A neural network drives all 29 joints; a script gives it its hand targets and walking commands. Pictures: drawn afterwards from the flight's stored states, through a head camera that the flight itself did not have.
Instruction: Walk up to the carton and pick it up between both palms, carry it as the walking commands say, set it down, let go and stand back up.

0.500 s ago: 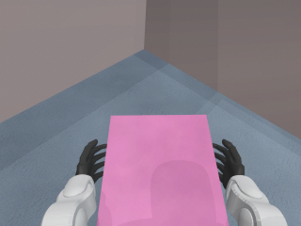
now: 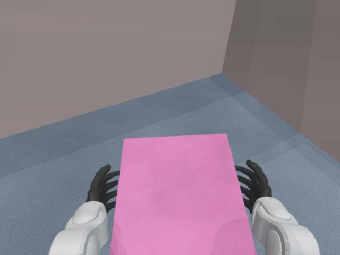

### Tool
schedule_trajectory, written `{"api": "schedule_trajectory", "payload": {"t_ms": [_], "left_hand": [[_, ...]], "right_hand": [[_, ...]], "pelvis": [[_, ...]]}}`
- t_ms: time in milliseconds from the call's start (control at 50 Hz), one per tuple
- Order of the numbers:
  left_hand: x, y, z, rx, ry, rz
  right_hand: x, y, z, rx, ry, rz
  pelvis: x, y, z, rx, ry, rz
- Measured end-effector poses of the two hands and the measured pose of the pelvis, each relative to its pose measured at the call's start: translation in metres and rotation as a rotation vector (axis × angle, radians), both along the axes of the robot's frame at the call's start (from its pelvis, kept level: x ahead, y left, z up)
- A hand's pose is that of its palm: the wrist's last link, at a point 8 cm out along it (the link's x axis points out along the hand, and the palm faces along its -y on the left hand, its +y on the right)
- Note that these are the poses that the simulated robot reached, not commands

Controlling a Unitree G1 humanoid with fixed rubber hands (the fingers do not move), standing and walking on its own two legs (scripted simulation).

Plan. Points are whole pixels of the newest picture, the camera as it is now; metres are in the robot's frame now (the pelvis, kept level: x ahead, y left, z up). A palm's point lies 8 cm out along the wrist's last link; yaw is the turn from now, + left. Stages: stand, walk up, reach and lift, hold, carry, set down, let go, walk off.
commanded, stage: carry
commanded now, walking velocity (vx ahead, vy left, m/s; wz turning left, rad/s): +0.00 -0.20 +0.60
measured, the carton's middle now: (178, 209) +0.25 +0.00 +0.02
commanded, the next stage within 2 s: none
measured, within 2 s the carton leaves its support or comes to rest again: neither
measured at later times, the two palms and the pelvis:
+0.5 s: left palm (137, 249) +0.15 +0.07 +0.10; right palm (298, 207) +0.23 -0.23 +0.09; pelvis -0.03 -0.13 +0.01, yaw +17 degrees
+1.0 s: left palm out of the picture +0.09 +0.04 +0.10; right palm (293, 189) +0.26 -0.22 +0.11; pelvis -0.03 -0.22 +0.02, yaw +34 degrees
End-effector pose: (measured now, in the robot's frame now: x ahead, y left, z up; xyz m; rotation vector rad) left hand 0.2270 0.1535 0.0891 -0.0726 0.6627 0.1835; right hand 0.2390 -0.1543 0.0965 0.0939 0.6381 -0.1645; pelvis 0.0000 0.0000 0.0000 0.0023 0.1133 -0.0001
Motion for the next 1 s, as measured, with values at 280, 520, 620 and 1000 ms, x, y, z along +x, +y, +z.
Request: {"api": "schedule_trajectory", "payload": {"t_ms": [280, 520, 620, 1000], "left_hand": [[-0.045, -0.029, 0.003, -0.039, 0.021, 0.147], [-0.080, -0.087, 0.010, 0.041, 0.050, 0.249], [-0.101, -0.082, 0.005, 0.010, 0.016, 0.350], [-0.139, -0.117, 0.007, -0.035, -0.010, 0.563]], "right_hand": [[-0.009, -0.025, 0.005, -0.026, 0.025, 0.135], [-0.007, -0.075, -0.007, 0.041, 0.050, 0.249], [0.003, -0.059, 0.001, 0.004, 0.014, 0.353], [0.018, -0.066, 0.013, -0.037, -0.008, 0.559]], "pelvis": [[-0.027, -0.062, 0.016, -0.030, -0.010, 0.161], [-0.030, -0.135, 0.010, 0.002, -0.039, 0.311], [-0.032, -0.150, 0.006, -0.004, -0.042, 0.380], [-0.031, -0.222, 0.017, -0.040, -0.001, 0.593]]}}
